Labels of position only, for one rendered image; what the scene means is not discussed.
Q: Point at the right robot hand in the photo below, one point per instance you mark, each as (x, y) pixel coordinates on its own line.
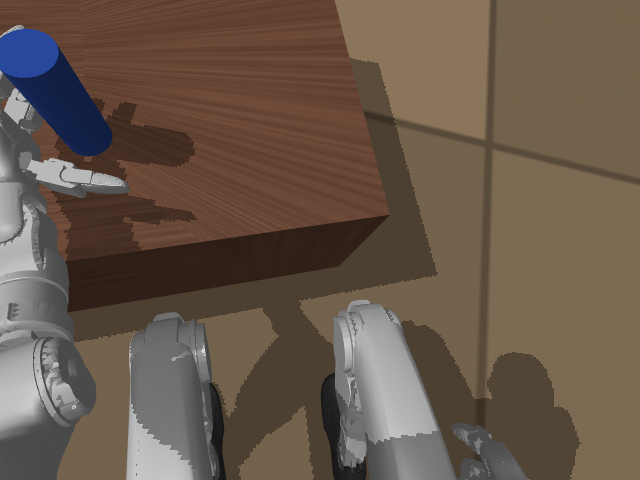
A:
(497, 461)

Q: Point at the left robot hand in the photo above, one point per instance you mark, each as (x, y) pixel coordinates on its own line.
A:
(20, 155)

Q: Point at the left robot foot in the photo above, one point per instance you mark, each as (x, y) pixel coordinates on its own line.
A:
(217, 433)

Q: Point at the left robot arm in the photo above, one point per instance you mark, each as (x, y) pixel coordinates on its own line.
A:
(45, 387)

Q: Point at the can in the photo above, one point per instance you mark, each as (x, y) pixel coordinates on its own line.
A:
(35, 65)

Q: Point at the right robot foot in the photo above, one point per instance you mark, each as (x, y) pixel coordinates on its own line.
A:
(331, 423)

